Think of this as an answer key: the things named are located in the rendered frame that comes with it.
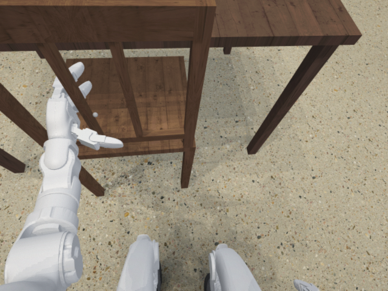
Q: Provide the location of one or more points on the robot left upper arm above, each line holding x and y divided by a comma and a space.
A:
48, 262

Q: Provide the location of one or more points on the left robot forearm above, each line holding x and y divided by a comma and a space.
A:
58, 199

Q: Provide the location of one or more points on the right robot thigh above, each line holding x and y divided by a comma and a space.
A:
227, 267

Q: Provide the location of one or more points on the left robot hand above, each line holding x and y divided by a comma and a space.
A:
61, 113

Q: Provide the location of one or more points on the robot right shin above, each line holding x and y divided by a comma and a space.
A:
217, 286

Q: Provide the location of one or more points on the table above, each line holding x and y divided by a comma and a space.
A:
324, 24

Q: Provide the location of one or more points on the chair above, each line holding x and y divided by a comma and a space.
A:
148, 103

